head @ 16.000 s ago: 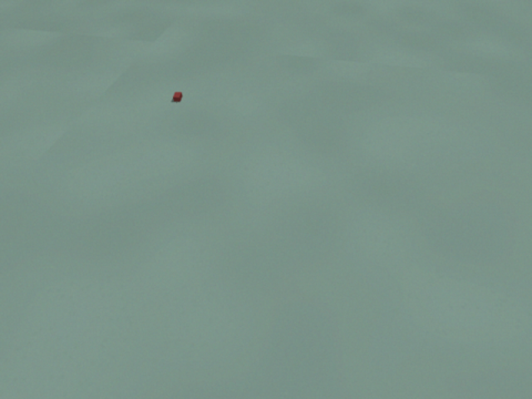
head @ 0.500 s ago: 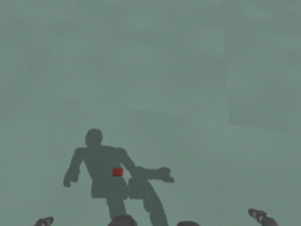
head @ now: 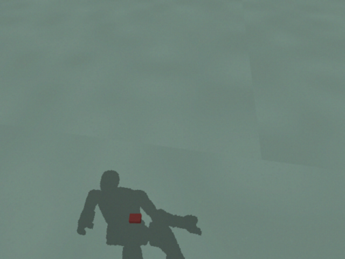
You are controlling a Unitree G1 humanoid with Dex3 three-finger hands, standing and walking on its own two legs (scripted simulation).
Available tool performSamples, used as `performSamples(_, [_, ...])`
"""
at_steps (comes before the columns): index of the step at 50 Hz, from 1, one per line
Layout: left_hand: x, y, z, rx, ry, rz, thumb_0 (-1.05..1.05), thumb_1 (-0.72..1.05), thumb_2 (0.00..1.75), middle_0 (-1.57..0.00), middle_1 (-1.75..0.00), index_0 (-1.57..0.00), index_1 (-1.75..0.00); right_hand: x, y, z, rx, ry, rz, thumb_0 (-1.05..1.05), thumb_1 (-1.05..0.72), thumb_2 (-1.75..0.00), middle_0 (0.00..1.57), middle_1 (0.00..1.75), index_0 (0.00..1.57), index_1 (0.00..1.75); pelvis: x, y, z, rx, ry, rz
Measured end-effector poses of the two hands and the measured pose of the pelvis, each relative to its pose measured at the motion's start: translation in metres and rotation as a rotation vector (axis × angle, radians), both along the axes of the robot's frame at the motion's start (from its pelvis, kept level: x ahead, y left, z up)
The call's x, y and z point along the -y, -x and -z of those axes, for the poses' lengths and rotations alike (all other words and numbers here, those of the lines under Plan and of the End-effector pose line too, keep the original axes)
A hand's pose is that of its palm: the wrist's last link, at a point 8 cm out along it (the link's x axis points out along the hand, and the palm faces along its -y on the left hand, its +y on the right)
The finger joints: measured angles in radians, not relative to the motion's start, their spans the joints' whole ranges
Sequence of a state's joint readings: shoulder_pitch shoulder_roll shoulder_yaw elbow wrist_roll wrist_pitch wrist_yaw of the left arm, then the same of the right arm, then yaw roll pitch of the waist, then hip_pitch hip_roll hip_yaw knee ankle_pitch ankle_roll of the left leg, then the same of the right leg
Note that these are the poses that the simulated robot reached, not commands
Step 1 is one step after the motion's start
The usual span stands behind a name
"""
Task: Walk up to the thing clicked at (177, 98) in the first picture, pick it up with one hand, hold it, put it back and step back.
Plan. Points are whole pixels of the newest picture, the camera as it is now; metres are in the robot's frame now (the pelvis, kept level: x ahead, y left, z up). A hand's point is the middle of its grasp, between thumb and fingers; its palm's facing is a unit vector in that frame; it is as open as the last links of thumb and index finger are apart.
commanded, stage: walk up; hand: left
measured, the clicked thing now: (135, 218) +0.47 +0.24 -0.76
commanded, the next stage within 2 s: none
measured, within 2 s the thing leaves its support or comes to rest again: neither
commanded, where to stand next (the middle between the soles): +0.08 +0.00 m, yaw +0 degrees
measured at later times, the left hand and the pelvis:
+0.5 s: hand out of the picture +0.10 +0.29 -0.16, palm faces -0.02 -0.94 -0.35, open 7.4 cm; pelvis +0.05 +0.02 +0.00, yaw +0 degrees
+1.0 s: hand out of the picture +0.15 +0.26 -0.15, palm faces +0.01 -0.92 -0.39, open 7.4 cm; pelvis +0.01 +0.01 -0.02, yaw +3 degrees
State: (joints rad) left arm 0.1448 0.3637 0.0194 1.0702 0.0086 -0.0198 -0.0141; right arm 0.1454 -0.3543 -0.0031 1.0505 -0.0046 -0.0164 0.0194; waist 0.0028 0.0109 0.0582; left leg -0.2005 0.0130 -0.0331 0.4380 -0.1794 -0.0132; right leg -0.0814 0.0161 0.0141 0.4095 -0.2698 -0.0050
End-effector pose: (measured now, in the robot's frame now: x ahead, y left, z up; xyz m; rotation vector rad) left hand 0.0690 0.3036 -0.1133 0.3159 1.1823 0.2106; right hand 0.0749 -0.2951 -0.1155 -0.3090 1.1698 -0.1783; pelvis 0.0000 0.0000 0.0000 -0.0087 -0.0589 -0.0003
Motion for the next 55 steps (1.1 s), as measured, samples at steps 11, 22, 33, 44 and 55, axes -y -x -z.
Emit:
performSamples(11, [0.003, -0.033, -0.004, 0.052, 0.004, 0.031, 0.00, 0.90, 0.90, -0.20, -0.30, -0.20, -0.30, 0.005, -0.008, -0.002, 0.021, 0.004, 0.021, 0.01, -0.91, -0.89, 0.20, 0.30, 0.21, 0.30, 0.001, -0.008, 0.000, 0.003, -0.004, 0.009])
performSamples(22, [-0.030, -0.017, 0.014, -0.088, 0.000, -0.017, 0.00, 0.90, 0.90, -0.20, -0.30, -0.21, -0.30, 0.000, -0.025, -0.006, -0.024, 0.067, 0.016, 0.01, -0.91, -0.89, 0.20, 0.30, 0.21, 0.30, -0.022, -0.048, 0.008, -0.001, -0.007, 0.012])
performSamples(33, [-0.027, -0.058, 0.013, -0.067, -0.017, -0.007, 0.01, 0.90, 0.90, -0.20, -0.30, -0.20, -0.30, -0.008, -0.043, -0.002, -0.064, 0.063, 0.031, 0.01, -0.90, -0.89, 0.21, 0.30, 0.21, 0.30, -0.018, -0.056, 0.006, 0.012, 0.004, 0.012])
performSamples(44, [0.001, -0.077, 0.001, 0.053, -0.065, 0.043, 0.00, 0.90, 0.90, -0.20, -0.30, -0.21, -0.30, 0.004, -0.070, 0.028, 0.017, 0.009, 0.014, 0.00, -0.91, -0.89, 0.20, 0.30, 0.21, 0.30, -0.002, -0.027, 0.020, 0.000, -0.032, -0.008])
performSamples(55, [-0.010, -0.038, 0.011, 0.114, 0.011, -0.014, 0.00, 0.90, 0.90, -0.20, -0.30, -0.21, -0.30, 0.002, 0.017, 0.010, -0.092, 0.072, -0.028, 0.00, -0.91, -0.89, 0.20, 0.30, 0.21, 0.30, -0.011, -0.002, 0.019, 0.004, -0.028, -0.058])
